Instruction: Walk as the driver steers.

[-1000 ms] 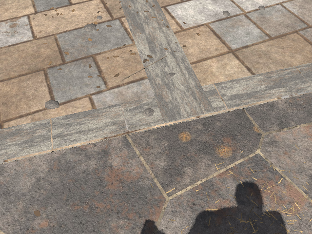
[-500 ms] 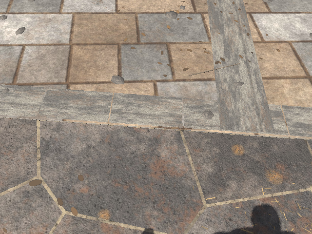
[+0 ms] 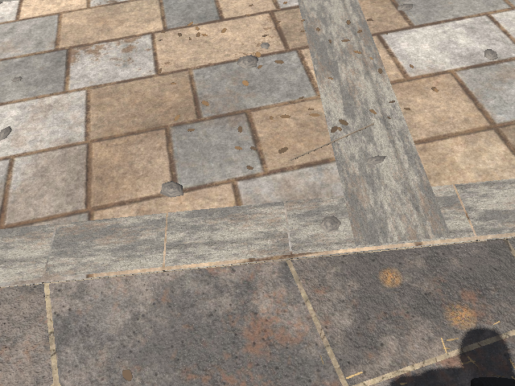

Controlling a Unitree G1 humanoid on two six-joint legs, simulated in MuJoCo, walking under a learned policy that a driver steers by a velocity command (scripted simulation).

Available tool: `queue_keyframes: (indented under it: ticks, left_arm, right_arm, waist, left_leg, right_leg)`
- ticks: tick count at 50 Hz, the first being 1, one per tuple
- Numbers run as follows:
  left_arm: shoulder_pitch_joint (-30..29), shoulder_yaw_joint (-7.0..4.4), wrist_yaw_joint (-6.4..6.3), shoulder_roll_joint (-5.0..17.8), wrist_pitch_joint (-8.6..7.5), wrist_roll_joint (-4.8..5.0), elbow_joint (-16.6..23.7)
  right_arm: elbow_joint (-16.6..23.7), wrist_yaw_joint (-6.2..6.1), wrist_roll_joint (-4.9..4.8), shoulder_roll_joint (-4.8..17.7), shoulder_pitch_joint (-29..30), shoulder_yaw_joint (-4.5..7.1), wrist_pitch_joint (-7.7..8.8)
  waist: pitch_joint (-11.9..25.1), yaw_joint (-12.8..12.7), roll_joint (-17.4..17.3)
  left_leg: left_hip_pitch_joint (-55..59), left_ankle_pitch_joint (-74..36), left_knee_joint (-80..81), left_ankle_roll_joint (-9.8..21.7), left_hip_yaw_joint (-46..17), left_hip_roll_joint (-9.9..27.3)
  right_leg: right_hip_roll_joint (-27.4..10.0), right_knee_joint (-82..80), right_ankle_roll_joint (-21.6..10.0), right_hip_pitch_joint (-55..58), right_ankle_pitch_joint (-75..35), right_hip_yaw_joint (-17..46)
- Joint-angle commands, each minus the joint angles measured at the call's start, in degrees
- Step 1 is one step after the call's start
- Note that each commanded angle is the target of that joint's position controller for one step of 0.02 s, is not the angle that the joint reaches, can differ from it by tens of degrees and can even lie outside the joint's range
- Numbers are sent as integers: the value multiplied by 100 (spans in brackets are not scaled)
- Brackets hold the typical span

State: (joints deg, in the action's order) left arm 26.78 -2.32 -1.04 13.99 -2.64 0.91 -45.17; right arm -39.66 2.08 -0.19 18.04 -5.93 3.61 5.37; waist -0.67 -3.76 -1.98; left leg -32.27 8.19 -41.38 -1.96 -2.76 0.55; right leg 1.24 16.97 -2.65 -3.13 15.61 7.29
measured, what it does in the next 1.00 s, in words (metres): walks ahead: left foot, then right foot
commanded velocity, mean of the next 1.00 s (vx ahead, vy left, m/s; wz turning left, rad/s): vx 0.49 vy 0.00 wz -0.04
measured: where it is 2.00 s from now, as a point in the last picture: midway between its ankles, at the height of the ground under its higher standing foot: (311, 284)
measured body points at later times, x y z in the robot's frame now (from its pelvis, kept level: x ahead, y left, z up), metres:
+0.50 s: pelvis +0.26 +0.02 -0.01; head +0.29 +0.01 +0.44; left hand +0.53 +0.21 -0.08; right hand +0.20 -0.26 -0.13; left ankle +0.22 +0.15 -0.75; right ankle +0.36 -0.16 -0.70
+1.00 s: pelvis +0.51 -0.07 -0.01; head +0.53 -0.06 +0.44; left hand +0.54 +0.23 -0.13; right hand +0.71 -0.32 -0.10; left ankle +0.67 +0.08 -0.70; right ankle +0.43 -0.17 -0.75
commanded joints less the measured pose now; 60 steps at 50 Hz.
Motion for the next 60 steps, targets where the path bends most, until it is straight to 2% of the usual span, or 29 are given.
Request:
queue_keyframes:
  ticks: [1, 6, 8, 9, 10, 11, 12, 13, 14, 16, 19, 24, 28, 31, 32, 33, 34, 35, 37, 39, 43, 47, 52, 54, 56, 57, 58, 59, 60]
  left_arm:
    - [-79, -330, -92, 1184, -12, 31, 394]
    - [-207, -412, -97, 1299, 31, 100, 419]
    - [-374, -346, -66, 1074, 45, 33, 525]
    - [-405, -214, -50, 701, 50, -99, 712]
    - [439, -46, -43, 103, -22, 89, 901]
    - [331, -176, -57, 785, -34, 232, 706]
    - [-323, -274, -43, 1131, -25, 213, 772]
    - [-637, -272, -48, 1095, -12, 133, 804]
    - [-846, -278, -23, 1016, -14, 57, 859]
    - [-854, -262, 51, 807, 51, 104, 912]
    - [-1188, -134, 71, 466, 75, 21, 1078]
    - [-2125, -2, 247, 438, -164, -53, 1274]
    - [-2539, -89, 326, 724, -253, 18, 1446]
    - [-1360, -349, 244, 1154, -267, -28, 1132]
    - [-380, -477, 161, 1570, -237, -135, 1016]
    - [-158, -537, 152, 1988, -182, -232, 978]
    - [-197, -409, 177, 1445, -187, -196, 986]
    - [-508, -311, 181, 1170, -205, -123, 947]
    - [-1135, -207, 213, 800, -250, -131, 894]
    - [-1411, -208, 207, 667, -343, -182, 820]
    - [-1449, -312, 134, 838, -451, -166, 588]
    - [-1334, -393, 58, 1068, -387, -139, 437]
    - [-987, -502, 46, 1319, -239, 14, 198]
    - [-1070, -543, 33, 1466, -148, 61, 181]
    - [-1238, -556, -3, 1545, -33, 148, 250]
    - [-1144, -482, -17, 1372, -51, 118, 292]
    - [-631, -255, 20, 606, -122, -228, 577]
    - [-549, -181, 56, 809, -247, -184, 581]
    - [-1187, -291, 70, 1218, -282, 25, 672]
  right_arm:
    - [651, 36, -42, 95, 1153, -27, 123]
    - [638, -5, -123, 514, 825, 126, 174]
    - [377, -98, -77, 835, -277, 308, 194]
    - [271, -159, 23, 1168, -1303, 393, 178]
    - [89, -115, 102, 1584, -1650, 457, 95]
    - [147, -96, 45, 937, -1415, 311, 83]
    - [178, -134, -1, 606, -1092, 223, 61]
    - [147, -144, 24, 502, -845, 184, 41]
    - [82, -146, 61, 357, -708, 149, 23]
    - [-1, -171, 105, 280, -581, 133, 68]
    - [-264, -121, 20, 430, -788, 172, 163]
    - [-385, -107, -144, 773, -858, 220, 49]
    - [-588, -132, -207, 1028, -1359, 270, -62]
    - [-645, -160, -151, 858, -1446, 180, -139]
    - [-480, -159, -6, 463, -1421, 18, -124]
    - [-341, -171, -77, -160, -2122, -161, -56]
    - [-426, -178, -225, 446, -1895, -13, -34]
    - [-297, -177, -302, 702, -1472, 82, -44]
    - [-248, -205, -168, 594, -1149, 97, -111]
    - [-293, -182, -182, 383, -1291, 93, -257]
    - [-84, -165, -123, 154, -878, 55, -419]
    - [110, -7, -107, 43, -237, -19, -370]
    - [472, 131, -104, 151, 520, -21, -384]
    - [569, 161, -69, 285, 485, 48, -402]
    - [352, 126, -37, 655, -624, 282, -417]
    - [140, 21, -27, 1036, -1443, 473, -448]
    - [163, -108, -8, 1784, -1441, 593, -490]
    - [530, -56, 36, 1693, -1348, 514, -411]
    - [552, 4, 21, 1300, -1192, 404, -355]
  waist:
    - [-343, -128, 940]
    - [-267, 189, 1128]
    - [432, 770, 1022]
    - [1470, 1165, 396]
    - [2280, 689, -1866]
    - [1690, 763, -1349]
    - [860, 841, -782]
    - [456, 744, -298]
    - [185, 660, -246]
    - [50, 482, -488]
    - [-188, 440, -199]
    - [-373, 606, -75]
    - [-280, 633, -167]
    - [483, -88, -154]
    - [1355, -504, 352]
    - [2193, -158, 1933]
    - [1946, -331, 1411]
    - [1148, -261, 1200]
    - [453, 71, 899]
    - [259, 334, 930]
    - [-126, 413, 577]
    - [-314, 212, 467]
    - [-558, 9, 394]
    - [-455, 168, 496]
    - [278, 827, 548]
    - [773, 1205, 296]
    - [1248, 602, -1419]
    - [2621, 736, -1082]
    - [2262, 963, -273]
  left_leg:
    - [57, -623, 845, -154, 198, -259]
    - [996, -459, 1318, 69, -22, -178]
    - [2582, -394, 1574, 391, 14, -57]
    - [4231, 300, 1424, 764, -997, 940]
    - [5759, 1780, 2212, 1644, -3892, 2305]
    - [5258, 2749, 2642, 1579, -4242, 2287]
    - [4489, 2339, 2656, 1368, -3200, 2063]
    - [3792, 1398, 2670, 1273, -2382, 1819]
    - [3287, 764, 2782, 1234, -1838, 1588]
    - [2767, 241, 3056, 1220, -1142, 1392]
    - [2438, -244, 3390, 1500, -822, 1440]
    - [2222, -854, 3414, 1430, -212, 1087]
    - [2692, -847, 3041, 1204, -503, 1358]
    - [2419, -1872, 1403, 816, -212, 947]
    - [1439, -620, -322, 549, 58, 577]
    - [-366, 2393, -2282, 225, 157, -199]
    - [-904, 2455, -3056, 229, -456, -20]
    - [-1252, 1978, -3219, 276, -391, 208]
    - [-945, 1204, -2836, 245, -282, 568]
    - [-399, 854, -2606, 193, -306, 712]
    - [-666, 238, -1872, 80, -349, 751]
    - [-483, -830, -519, 135, -43, 659]
    - [-524, -550, 315, 424, 326, 541]
    - [-207, -38, 480, 617, 611, 277]
    - [1332, -102, 821, 877, 981, -314]
    - [2805, -1062, 1137, 1079, 695, -371]
    - [4877, -2995, 913, 1929, -1782, 1223]
    - [5433, -2813, 1597, 2844, -4008, 2167]
    - [5099, -3048, 1784, 2544, -3212, 1936]
  right_leg:
    - [-925, -544, -852, -458, -900, 906]
    - [-1226, -91, -623, -422, -1275, 1424]
    - [-755, 1250, -327, -669, -2292, 1112]
    - [-359, 2958, -134, -1474, -1376, 779]
    - [402, 4861, 187, -3350, 1778, 246]
    - [-61, 5663, 213, -4004, 1638, 393]
    - [-291, 5748, 190, -4171, 1114, 201]
    - [-527, 5618, 200, -3956, 698, 49]
    - [-665, 5373, 196, -3813, 451, 38]
    - [-845, 5139, 190, -3470, 239, -34]
    - [-813, 4361, 236, -3552, 143, -65]
    - [-658, 2302, 308, -2981, -1207, -578]
    - [-434, 1492, 232, -2479, -1301, -544]
    - [-228, 1088, -85, -406, -1137, -723]
    - [-1244, 1259, -430, 1161, -1096, 238]
    - [-2617, 610, -1194, 2555, 187, 2741]
    - [-2497, 116, -1169, 2179, 940, 3216]
    - [-2343, 46, -986, 1612, 851, 2340]
    - [-1894, -232, -852, 449, -206, 1173]
    - [-1724, -593, -818, -191, -801, 488]
    - [-1766, -956, -887, -362, -1552, -383]
    - [-1626, -1035, -745, -248, -1689, -1209]
    - [-1838, -796, -576, 462, -1888, -1632]
    - [-1841, -164, -448, 706, -3513, -1817]
    - [-1564, 1631, -187, 535, -5397, -2052]
    - [-1262, 3053, 144, -312, -4543, -2128]
    - [-369, 5298, 639, -2812, 1006, -2035]
    - [195, 6587, 746, -3403, 2543, -582]
    - [-131, 6604, 635, -3685, 2095, -145]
